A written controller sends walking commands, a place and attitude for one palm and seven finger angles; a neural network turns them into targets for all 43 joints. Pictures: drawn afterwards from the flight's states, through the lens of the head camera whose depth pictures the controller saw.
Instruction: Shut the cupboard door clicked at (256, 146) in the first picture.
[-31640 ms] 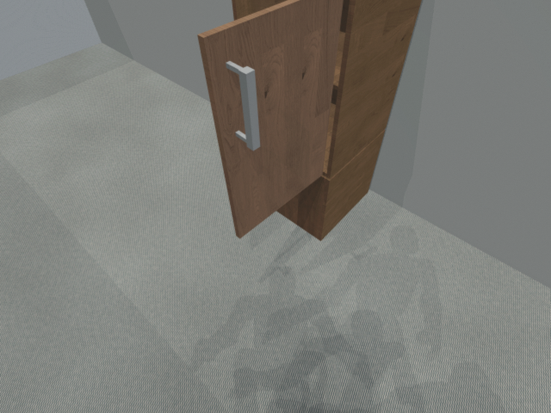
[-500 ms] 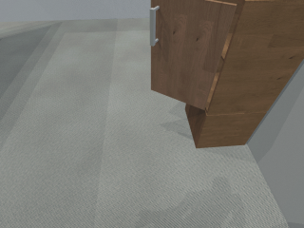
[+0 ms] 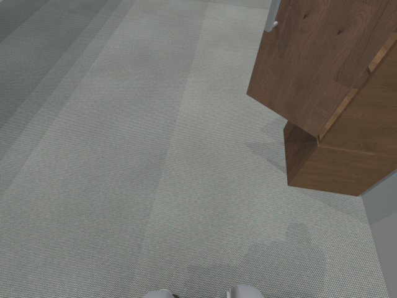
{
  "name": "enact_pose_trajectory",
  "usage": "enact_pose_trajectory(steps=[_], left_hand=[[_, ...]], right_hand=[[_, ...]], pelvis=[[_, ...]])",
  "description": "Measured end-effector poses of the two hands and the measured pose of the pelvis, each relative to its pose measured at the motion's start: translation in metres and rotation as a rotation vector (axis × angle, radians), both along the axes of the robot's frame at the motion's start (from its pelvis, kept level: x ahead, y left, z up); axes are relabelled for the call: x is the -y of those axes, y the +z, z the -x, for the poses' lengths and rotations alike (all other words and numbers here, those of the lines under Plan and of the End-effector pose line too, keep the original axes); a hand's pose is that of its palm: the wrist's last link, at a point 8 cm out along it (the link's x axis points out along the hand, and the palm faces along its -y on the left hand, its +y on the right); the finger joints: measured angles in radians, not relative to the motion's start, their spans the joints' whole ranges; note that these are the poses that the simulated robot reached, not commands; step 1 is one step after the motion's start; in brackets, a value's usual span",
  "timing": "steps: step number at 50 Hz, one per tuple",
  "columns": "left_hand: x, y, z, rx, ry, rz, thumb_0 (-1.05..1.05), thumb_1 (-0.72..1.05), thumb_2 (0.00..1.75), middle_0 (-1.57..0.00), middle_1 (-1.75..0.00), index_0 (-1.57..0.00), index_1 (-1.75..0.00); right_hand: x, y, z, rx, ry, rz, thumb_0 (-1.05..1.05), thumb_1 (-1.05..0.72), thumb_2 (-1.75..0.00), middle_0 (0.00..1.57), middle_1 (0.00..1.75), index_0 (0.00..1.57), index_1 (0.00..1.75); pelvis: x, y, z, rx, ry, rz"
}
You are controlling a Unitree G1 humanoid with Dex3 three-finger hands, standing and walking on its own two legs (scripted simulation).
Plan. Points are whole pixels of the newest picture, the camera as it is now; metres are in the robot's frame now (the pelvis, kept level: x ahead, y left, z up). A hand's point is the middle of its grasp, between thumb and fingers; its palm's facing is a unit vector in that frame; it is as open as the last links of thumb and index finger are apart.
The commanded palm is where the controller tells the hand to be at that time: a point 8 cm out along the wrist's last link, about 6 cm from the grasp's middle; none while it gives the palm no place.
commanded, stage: walk to a spot facing it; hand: left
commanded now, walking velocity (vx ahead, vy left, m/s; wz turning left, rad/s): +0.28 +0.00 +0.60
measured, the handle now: (278, 2) +0.98 -0.24 +0.11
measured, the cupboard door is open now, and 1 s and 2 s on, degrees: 55 55 55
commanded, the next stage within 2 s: turn to face it in 0.86 s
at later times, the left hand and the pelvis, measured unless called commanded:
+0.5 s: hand out of the picture -0.01 +0.17 -0.15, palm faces +0.38 -0.89 -0.25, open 7.4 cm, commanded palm none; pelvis +0.05 -0.02 +0.01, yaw +22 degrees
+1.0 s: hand (57, 276) +0.18 +0.32 -0.15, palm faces +0.49 -0.85 -0.19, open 7.4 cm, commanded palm none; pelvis +0.20 +0.12 +0.01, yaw +28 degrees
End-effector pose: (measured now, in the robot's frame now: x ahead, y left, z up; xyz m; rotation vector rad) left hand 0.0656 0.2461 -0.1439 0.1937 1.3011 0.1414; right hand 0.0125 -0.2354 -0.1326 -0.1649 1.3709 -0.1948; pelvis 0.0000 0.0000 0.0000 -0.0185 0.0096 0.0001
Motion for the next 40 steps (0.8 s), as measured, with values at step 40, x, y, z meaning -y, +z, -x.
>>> enact_pose_trajectory(steps=[40], left_hand=[[-0.032,-0.003,0.094,-0.172,0.606,0.052,0.01,0.91,0.90,-0.20,-0.30,-0.20,-0.30]], right_hand=[[-0.174,0.009,-0.340,0.306,0.669,-0.072,0.00,-0.91,-0.90,0.20,0.30,0.20,0.30]], pelvis=[[-0.082,-0.008,-0.126,0.004,0.497,-0.028]])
